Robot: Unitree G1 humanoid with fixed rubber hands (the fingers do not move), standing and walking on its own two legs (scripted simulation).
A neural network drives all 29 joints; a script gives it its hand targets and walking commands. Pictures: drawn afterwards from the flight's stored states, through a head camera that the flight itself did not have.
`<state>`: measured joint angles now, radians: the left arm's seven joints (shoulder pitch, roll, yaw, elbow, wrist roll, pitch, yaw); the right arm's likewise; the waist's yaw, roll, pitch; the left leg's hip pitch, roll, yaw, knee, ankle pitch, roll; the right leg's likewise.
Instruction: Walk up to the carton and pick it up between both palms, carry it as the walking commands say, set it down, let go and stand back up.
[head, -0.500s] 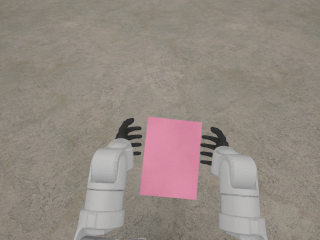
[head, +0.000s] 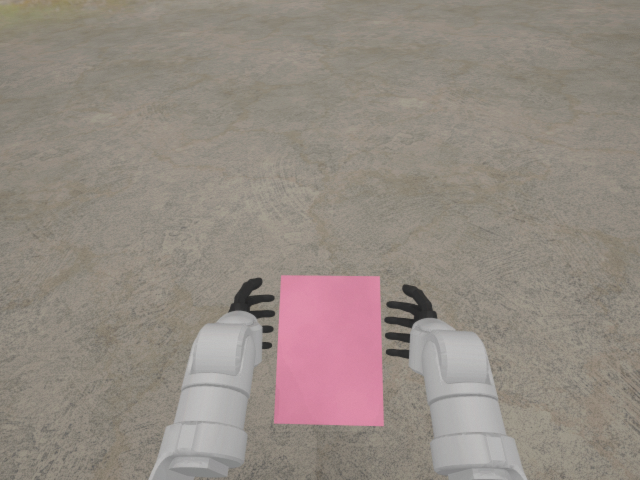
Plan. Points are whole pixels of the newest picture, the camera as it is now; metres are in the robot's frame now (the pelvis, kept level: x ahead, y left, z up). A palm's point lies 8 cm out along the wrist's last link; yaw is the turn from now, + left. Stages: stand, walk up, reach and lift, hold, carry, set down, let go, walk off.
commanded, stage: carry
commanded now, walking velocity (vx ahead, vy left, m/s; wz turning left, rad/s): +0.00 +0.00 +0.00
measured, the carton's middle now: (330, 348) +0.36 -0.01 -0.08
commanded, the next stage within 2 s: none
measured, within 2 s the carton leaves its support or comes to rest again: neither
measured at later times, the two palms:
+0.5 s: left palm (235, 343) +0.29 +0.11 +0.05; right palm (412, 336) +0.29 -0.12 +0.03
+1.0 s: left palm (247, 373) +0.26 +0.09 +0.02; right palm (428, 367) +0.26 -0.14 +0.02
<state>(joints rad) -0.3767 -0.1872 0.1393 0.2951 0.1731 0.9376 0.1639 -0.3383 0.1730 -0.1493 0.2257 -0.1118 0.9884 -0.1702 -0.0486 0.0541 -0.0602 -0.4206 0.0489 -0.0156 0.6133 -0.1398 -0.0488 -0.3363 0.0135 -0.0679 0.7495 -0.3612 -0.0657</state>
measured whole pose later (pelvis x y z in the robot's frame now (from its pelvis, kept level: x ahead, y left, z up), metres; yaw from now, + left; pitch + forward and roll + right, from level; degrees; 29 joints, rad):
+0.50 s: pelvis -0.01 -0.01 +0.00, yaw +0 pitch -3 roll +1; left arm -0.35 -0.18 0.11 0.30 0.16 0.76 0.16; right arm -0.34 0.17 -0.13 0.27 -0.15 0.78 -0.17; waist 0.02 0.04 0.01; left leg -0.44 0.05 -0.06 0.60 -0.11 -0.08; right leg -0.36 0.03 -0.09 0.74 -0.34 -0.08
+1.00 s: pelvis -0.03 -0.01 -0.01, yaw -1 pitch -4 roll +0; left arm -0.34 -0.17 0.13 0.46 0.21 0.68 0.16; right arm -0.34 0.17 -0.16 0.44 -0.16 0.69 -0.15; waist -0.02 0.04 -0.01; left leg -0.47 0.04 -0.11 0.66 -0.17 -0.05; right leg -0.38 0.05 -0.10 0.76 -0.31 -0.09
